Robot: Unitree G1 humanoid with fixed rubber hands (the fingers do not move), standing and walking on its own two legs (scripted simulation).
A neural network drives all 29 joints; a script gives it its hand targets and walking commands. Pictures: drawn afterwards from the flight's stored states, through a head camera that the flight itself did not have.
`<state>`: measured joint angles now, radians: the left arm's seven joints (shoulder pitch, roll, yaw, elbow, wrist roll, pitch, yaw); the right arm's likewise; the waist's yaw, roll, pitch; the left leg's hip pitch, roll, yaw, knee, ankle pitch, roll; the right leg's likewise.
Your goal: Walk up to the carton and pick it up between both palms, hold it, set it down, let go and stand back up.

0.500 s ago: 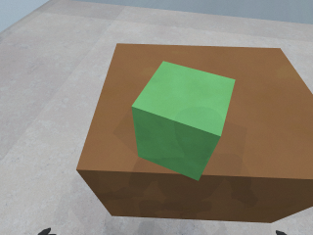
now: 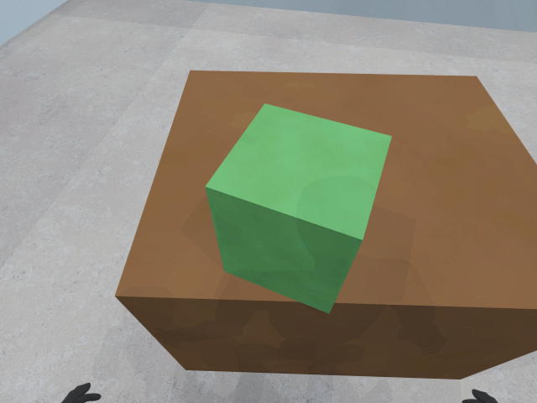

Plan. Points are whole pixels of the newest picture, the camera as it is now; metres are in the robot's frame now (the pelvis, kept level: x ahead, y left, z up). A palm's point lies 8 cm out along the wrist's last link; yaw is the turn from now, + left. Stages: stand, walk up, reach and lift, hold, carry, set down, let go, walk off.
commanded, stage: walk up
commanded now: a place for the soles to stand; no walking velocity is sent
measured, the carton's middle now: (298, 211) +0.41 -0.04 +0.02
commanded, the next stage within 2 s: stand in 0.88 s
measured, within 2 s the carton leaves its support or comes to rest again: neither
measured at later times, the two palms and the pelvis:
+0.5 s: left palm out of the picture +0.10 +0.27 -0.10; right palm out of the picture +0.05 -0.38 -0.08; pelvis -0.01 -0.04 +0.00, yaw -3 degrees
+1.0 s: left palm out of the picture +0.13 +0.26 -0.09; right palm out of the picture +0.06 -0.38 -0.08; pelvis +0.01 -0.05 +0.00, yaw -4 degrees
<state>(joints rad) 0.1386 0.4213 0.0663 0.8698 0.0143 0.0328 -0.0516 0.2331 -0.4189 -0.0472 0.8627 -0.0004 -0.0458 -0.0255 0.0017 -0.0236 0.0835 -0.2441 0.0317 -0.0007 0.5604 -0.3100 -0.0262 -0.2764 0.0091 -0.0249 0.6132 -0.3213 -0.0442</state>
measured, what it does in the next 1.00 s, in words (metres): steps on the spot: right foot, then left foot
